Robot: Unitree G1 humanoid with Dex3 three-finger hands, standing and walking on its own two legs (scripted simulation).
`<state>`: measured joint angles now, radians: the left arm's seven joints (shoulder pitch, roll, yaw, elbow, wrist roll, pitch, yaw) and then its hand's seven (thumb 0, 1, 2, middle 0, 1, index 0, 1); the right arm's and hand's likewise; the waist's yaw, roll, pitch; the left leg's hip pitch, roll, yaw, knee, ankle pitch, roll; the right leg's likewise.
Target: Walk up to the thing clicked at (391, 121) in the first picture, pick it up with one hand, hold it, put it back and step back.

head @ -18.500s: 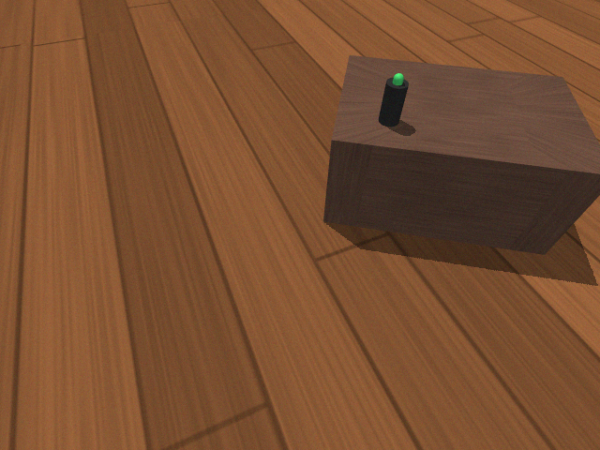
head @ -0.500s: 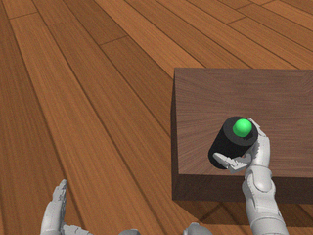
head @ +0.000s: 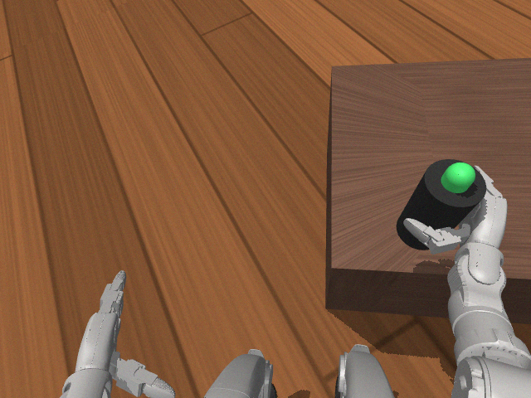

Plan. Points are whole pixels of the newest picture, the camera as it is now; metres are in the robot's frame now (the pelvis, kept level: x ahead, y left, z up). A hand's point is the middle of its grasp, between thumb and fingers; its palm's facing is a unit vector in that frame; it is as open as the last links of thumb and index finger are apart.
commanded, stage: crouch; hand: right
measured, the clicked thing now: (438, 203) +0.40 -0.20 +0.00
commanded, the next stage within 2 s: lower in 0.76 s
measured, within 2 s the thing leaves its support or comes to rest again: rests again in 1.88 s
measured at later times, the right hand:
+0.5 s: hand (439, 189) +0.47 -0.24 -0.07, palm faces +0.31 +0.95 +0.00, open 10.9 cm
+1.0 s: hand (438, 182) +0.50 -0.24 -0.10, palm faces +0.30 +0.95 +0.00, open 10.9 cm
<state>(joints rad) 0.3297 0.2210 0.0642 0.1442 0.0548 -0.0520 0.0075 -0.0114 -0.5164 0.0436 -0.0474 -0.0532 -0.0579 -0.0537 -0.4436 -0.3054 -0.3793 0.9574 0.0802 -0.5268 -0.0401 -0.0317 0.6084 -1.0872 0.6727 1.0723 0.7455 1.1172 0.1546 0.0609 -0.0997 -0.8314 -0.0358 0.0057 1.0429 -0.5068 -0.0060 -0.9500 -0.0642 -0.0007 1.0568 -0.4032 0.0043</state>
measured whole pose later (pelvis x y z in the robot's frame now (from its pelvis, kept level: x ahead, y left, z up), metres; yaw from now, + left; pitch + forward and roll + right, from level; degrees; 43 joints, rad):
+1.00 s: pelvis -0.01 -0.01 -0.06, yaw +3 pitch +28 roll +8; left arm 0.36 0.25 0.02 -0.14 0.11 0.02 -0.06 -0.01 -0.52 0.05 -0.05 -0.04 -0.05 -0.05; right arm -0.76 -0.63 -0.60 1.29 -0.03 -0.59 0.00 -0.03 0.60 -1.09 0.66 1.08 0.74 1.12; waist 0.33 0.02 -0.14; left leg -1.20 -0.09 0.08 1.29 -0.58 -0.01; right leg -1.37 -0.10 0.09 1.38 -0.50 0.00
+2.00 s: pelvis -0.03 -0.01 -0.11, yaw +5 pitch +31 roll +10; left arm 0.41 0.31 0.09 -0.31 0.10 -0.01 -0.07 -0.01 -0.51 0.04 -0.06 -0.05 -0.07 -0.06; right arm -0.77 -0.72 -0.66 1.21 -0.05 -0.59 0.02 -0.02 0.46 -0.68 0.84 0.83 0.87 0.83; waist 0.39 0.05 -0.14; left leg -1.39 -0.10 0.10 1.45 -0.61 0.00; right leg -1.57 -0.11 0.12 1.54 -0.53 0.01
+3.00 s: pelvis -0.01 -0.02 -0.05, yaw +3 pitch +27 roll +8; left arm 0.42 0.32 0.03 -0.24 0.02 0.09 -0.05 -0.01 -0.56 0.07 -0.08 -0.05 -0.07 -0.08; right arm -0.80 -0.86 -0.63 1.26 -0.10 -0.19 0.07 -0.01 0.40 -0.08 0.09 0.07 0.09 0.07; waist 0.28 0.01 -0.13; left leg -1.14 -0.08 0.06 1.21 -0.55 -0.02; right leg -1.32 -0.09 0.07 1.31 -0.48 -0.01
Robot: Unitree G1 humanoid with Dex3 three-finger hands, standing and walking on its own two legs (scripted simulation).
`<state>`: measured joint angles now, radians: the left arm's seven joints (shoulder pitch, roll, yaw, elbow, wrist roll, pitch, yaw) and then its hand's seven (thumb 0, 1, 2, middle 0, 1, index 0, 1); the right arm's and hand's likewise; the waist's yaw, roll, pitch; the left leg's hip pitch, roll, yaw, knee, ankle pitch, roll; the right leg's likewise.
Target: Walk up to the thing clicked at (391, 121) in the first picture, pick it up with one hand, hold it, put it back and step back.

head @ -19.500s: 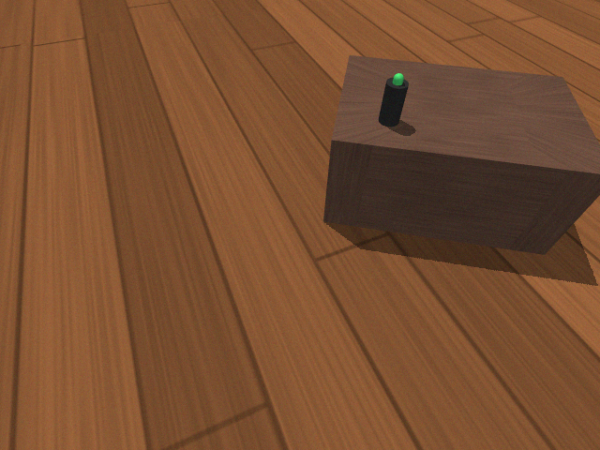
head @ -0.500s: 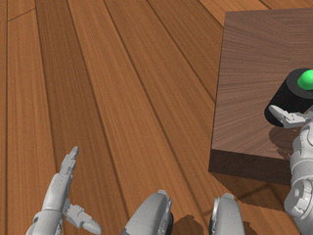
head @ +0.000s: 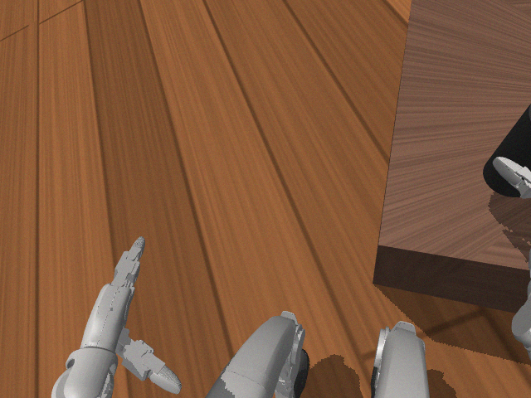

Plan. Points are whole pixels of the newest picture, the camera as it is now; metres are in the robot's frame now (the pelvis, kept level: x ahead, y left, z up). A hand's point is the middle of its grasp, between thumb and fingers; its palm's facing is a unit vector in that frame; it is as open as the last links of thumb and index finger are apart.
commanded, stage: lower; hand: right
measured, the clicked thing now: out of the picture +0.50 -0.26 -0.02
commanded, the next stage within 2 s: loosen in 0.46 s
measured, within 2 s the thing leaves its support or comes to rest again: rests again in 0.88 s
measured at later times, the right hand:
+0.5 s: hand (528, 170) +0.50 -0.27 -0.09, palm faces +0.34 +0.94 +0.00, open 10.9 cm
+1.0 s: hand out of the picture +0.51 -0.27 -0.08, palm faces +0.35 +0.94 +0.01, open 10.8 cm
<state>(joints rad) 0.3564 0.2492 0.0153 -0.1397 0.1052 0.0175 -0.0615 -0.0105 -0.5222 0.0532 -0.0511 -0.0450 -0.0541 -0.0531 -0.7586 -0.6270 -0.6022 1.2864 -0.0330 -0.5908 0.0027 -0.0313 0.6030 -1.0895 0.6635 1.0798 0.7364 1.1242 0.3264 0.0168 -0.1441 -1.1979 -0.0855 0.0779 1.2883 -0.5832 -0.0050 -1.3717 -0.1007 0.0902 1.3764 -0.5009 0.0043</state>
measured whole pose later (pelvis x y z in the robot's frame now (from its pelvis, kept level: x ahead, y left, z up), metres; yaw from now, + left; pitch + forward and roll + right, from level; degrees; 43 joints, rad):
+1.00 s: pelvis -0.02 +0.00 -0.04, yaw +2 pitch +31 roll +10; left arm 0.41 0.31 0.09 -0.31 0.10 -0.01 -0.07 -0.01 -0.51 0.04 -0.06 -0.05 -0.07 -0.06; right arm -0.77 -0.72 -0.66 1.21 -0.05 -0.59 0.02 -0.02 0.46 -0.68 0.84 0.83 0.87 0.83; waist 0.39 0.05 -0.14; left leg -1.39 -0.10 0.10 1.45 -0.61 0.00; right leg -1.57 -0.11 0.12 1.54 -0.53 0.01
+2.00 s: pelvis +0.00 -0.01 +0.01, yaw +0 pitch +27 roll +8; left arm 0.42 0.32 0.03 -0.24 0.02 0.09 -0.05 -0.01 -0.56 0.07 -0.08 -0.05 -0.07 -0.08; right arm -0.80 -0.86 -0.63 1.26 -0.10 -0.19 0.07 -0.01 0.40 -0.08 0.09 0.07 0.09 0.07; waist 0.28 0.01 -0.13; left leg -1.14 -0.08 0.06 1.21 -0.55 -0.02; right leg -1.32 -0.09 0.07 1.31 -0.48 -0.01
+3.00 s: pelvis +0.02 +0.02 +0.09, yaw -5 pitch +8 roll +1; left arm 0.31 0.22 -0.02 0.40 -0.06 0.07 0.12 0.01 0.89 0.89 -0.20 -0.29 -0.20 -0.30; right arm 0.47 -0.20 0.02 0.12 0.04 0.06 -0.13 -0.01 0.53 -0.06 0.06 0.06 0.06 0.06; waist 0.01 -0.02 -0.07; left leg -0.54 -0.02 0.02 0.91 -0.49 0.01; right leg -0.66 -0.04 0.02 0.90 -0.38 0.02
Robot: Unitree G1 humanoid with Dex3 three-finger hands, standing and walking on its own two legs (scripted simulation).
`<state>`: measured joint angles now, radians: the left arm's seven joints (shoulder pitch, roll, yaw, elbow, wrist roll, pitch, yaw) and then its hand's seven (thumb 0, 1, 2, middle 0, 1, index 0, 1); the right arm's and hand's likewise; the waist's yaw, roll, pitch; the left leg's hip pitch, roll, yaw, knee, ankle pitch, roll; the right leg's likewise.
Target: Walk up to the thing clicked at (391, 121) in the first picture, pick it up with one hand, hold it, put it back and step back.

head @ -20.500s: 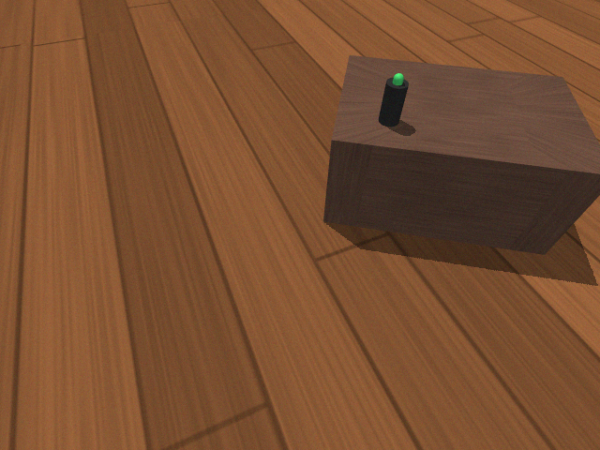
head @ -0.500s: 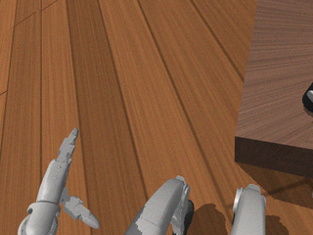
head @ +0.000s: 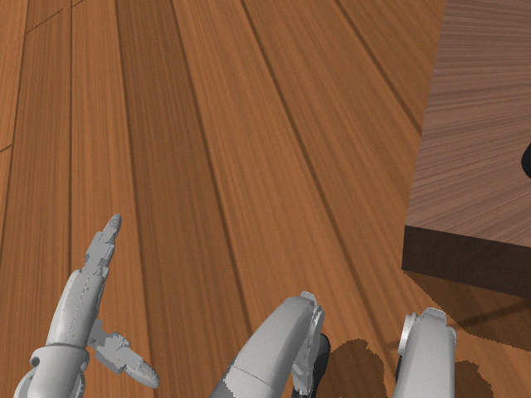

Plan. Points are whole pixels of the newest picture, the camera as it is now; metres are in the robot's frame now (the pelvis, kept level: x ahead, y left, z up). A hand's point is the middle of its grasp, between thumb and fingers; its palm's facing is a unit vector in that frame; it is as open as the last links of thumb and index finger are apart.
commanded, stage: open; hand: right
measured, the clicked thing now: out of the picture +0.52 -0.28 -0.05
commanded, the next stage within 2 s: withdraw in 0.22 s
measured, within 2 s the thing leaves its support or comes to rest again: neither
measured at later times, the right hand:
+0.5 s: hand out of the picture +0.52 -0.30 -0.03, palm faces +0.38 +0.93 -0.01, open 14.2 cm
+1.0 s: hand out of the picture +0.49 -0.39 +0.04, palm faces +0.45 +0.87 -0.17, open 16.7 cm
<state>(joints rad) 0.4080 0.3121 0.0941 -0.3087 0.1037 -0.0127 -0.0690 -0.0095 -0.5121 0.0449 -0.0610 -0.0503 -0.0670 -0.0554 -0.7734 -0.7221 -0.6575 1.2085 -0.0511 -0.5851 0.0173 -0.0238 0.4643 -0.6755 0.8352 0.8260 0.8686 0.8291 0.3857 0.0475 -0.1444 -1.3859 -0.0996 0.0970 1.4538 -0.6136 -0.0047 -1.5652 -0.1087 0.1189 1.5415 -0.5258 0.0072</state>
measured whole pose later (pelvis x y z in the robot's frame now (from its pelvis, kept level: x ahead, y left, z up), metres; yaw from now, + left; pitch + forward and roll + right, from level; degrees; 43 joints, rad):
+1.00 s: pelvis +0.02 -0.01 +0.06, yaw -2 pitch +27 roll +8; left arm 0.42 0.32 0.03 -0.24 0.02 0.09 -0.05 -0.01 -0.56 0.07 -0.08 -0.05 -0.07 -0.08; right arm -0.80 -0.86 -0.63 1.26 -0.10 -0.19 0.07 -0.01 0.40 -0.08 0.09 0.07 0.09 0.07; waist 0.28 0.01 -0.13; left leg -1.14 -0.08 0.06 1.21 -0.55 -0.02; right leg -1.32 -0.09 0.07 1.31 -0.48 -0.01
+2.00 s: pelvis +0.04 +0.02 +0.13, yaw -7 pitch +8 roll +1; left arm 0.31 0.22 -0.02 0.40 -0.06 0.07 0.12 0.01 0.89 0.89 -0.20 -0.29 -0.20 -0.30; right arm 0.47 -0.20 0.02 0.12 0.04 0.06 -0.13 -0.01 0.53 -0.06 0.06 0.06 0.06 0.06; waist 0.01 -0.02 -0.07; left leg -0.54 -0.02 0.02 0.91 -0.49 0.01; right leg -0.66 -0.04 0.02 0.90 -0.38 0.02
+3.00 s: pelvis +0.05 +0.00 +0.14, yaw -7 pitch +7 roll +2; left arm 0.27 0.21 -0.02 0.51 -0.02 -0.09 0.16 0.01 0.90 0.90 -0.20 -0.30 -0.21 -0.31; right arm 0.43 -0.20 0.01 0.07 0.02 0.21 -0.15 -0.01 0.53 -0.06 0.06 0.06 0.06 0.06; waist 0.02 -0.03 -0.08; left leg -0.49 -0.02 0.01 0.86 -0.49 -0.01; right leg -0.62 -0.04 0.00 0.91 -0.40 0.00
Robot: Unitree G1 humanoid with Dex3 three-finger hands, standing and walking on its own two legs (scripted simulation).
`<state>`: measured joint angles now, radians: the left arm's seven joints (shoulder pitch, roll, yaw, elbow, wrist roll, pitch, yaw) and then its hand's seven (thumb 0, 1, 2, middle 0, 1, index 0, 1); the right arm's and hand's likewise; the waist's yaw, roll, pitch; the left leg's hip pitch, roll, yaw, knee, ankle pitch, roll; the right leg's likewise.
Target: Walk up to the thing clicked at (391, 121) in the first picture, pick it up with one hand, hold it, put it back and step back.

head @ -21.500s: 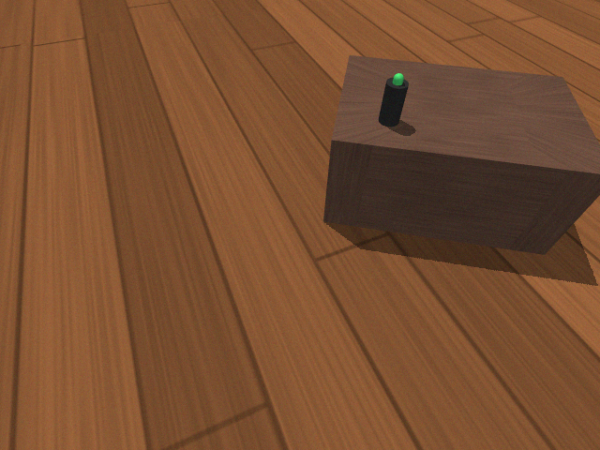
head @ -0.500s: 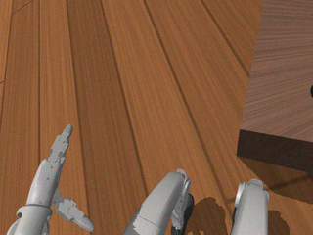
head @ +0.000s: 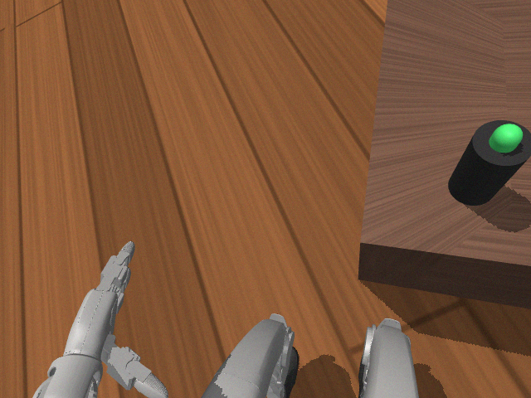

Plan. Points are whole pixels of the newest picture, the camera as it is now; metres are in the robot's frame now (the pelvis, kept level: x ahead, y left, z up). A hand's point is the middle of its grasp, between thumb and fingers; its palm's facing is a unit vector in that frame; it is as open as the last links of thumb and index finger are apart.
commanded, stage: home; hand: right
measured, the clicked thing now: (488, 162) +0.51 -0.25 -0.11
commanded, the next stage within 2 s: none
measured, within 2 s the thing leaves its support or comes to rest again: neither
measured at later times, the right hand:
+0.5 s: hand out of the picture +0.32 -0.31 +0.00, palm faces +0.30 +0.90 -0.33, open 17.1 cm
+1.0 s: hand out of the picture +0.16 -0.16 +0.01, palm faces +0.20 +0.95 -0.25, open 17.4 cm
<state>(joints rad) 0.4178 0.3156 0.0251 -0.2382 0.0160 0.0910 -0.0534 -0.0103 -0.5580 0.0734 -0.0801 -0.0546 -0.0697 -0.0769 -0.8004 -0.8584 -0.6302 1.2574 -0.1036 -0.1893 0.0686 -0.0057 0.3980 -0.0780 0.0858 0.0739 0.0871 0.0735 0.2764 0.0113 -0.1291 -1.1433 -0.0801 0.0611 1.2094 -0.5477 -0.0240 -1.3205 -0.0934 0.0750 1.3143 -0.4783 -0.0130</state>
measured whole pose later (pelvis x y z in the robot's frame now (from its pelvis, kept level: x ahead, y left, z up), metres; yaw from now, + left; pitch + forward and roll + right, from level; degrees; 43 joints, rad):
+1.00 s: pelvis +0.02 +0.03 +0.08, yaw -5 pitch +8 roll +1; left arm 0.31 0.22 -0.02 0.40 -0.06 0.07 0.12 0.01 0.89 0.89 -0.20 -0.29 -0.20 -0.30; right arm 0.47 -0.20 0.02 0.12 0.04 0.06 -0.13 -0.01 0.53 -0.06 0.06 0.06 0.06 0.06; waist 0.01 -0.02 -0.07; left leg -0.54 -0.02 0.02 0.91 -0.49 0.01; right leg -0.66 -0.04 0.02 0.90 -0.38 0.02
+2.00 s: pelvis +0.03 +0.01 +0.08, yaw -5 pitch +7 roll +2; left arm 0.27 0.21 -0.02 0.51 -0.02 -0.09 0.16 0.01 0.90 0.90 -0.20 -0.30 -0.21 -0.31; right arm 0.43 -0.20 0.01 0.07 0.02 0.21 -0.15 -0.01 0.53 -0.06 0.06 0.06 0.06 0.06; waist 0.02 -0.03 -0.08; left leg -0.49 -0.02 0.01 0.86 -0.49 -0.01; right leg -0.62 -0.04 0.00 0.91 -0.40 0.00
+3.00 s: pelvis +0.03 +0.02 +0.08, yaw -5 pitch +6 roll +1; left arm 0.26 0.21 -0.02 0.52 -0.02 -0.11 0.18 0.01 0.90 0.90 -0.20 -0.30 -0.21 -0.31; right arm 0.44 -0.20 0.01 0.07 0.02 0.22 -0.14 -0.01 0.52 -0.06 0.06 0.06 0.06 0.06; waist 0.02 -0.03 -0.08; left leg -0.50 -0.02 0.02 0.88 -0.49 0.00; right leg -0.63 -0.04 0.01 0.90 -0.38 0.01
